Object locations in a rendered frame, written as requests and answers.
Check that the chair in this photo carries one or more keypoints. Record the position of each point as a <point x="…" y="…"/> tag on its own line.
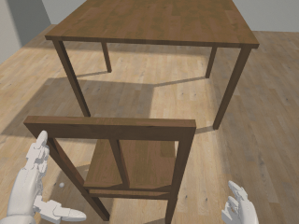
<point x="134" y="158"/>

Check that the right robot hand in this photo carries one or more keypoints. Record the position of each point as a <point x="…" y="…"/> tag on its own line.
<point x="244" y="210"/>

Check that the left robot hand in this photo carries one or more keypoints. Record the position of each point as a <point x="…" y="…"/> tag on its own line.
<point x="23" y="198"/>

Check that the left robot forearm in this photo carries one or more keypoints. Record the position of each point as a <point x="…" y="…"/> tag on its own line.
<point x="18" y="219"/>

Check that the table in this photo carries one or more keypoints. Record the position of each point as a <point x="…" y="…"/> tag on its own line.
<point x="191" y="23"/>

